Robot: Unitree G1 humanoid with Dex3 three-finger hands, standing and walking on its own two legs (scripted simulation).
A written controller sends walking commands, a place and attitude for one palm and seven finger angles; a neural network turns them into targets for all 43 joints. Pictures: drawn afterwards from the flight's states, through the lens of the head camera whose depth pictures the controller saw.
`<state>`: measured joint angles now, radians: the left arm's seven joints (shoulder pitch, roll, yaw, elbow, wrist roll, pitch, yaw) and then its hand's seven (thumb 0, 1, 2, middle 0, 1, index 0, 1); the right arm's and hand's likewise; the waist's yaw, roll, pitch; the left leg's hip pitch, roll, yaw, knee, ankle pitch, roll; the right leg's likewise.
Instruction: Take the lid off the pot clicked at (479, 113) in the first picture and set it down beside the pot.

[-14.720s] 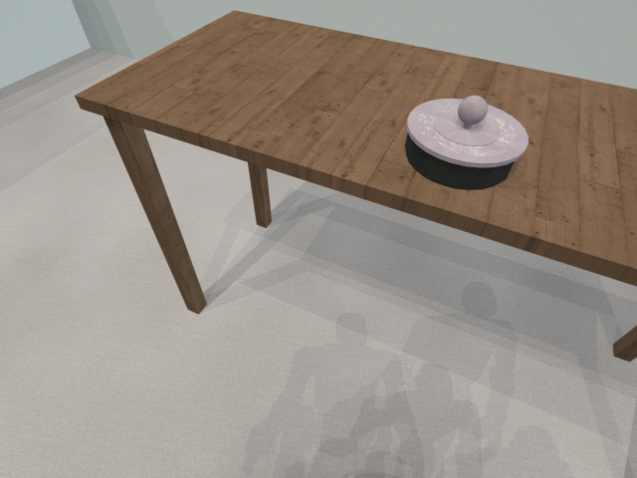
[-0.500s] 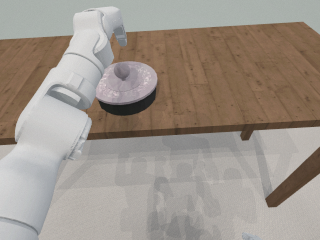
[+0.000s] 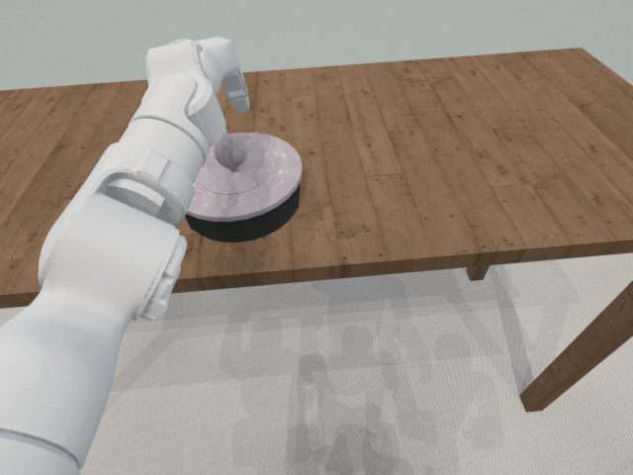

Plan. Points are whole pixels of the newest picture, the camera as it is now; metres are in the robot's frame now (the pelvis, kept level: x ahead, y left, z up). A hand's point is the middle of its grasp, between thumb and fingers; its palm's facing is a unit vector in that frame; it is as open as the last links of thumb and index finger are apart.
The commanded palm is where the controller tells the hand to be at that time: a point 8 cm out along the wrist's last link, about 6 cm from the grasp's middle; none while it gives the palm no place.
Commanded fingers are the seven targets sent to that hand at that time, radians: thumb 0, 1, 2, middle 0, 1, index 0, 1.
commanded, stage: lower the open fingers around the knob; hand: left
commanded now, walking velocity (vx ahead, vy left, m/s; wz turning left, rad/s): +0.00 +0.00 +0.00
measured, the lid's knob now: (230, 152) +0.51 +0.09 +0.17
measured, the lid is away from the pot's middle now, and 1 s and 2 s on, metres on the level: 0.00 0.00 0.00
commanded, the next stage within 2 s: close the fingers and squeeze the knob in 1.04 s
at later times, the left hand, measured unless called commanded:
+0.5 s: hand (223, 146) +0.47 +0.09 +0.20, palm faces -0.36 -0.09 -0.93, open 10.0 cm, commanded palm +0.47 +0.10 +0.26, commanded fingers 0.00 -0.41 1.74 -0.89 -0.08 -0.89 -0.08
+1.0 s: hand (229, 153) +0.48 +0.09 +0.18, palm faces -0.38 -0.09 -0.92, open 10.0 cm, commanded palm +0.47 +0.09 +0.24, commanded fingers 0.00 -0.41 1.74 -0.89 -0.08 -0.89 -0.08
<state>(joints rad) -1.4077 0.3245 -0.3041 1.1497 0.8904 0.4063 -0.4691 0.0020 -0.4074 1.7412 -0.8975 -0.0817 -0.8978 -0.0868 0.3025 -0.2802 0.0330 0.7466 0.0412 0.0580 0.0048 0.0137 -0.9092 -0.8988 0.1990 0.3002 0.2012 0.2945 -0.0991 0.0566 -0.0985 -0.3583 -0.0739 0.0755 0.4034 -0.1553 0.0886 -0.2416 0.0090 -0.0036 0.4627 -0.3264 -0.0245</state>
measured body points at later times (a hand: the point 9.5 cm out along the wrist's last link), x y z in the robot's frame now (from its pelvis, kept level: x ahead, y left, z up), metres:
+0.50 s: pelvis -0.01 -0.01 +0.00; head +0.01 -0.03 +0.45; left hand +0.48 +0.09 +0.25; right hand +0.08 -0.26 -0.14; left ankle +0.03 +0.07 -0.74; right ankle -0.06 -0.10 -0.74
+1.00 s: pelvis +0.00 -0.01 +0.00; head +0.02 -0.04 +0.45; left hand +0.49 +0.09 +0.24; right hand +0.05 -0.28 -0.14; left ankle +0.03 +0.07 -0.74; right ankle -0.06 -0.10 -0.74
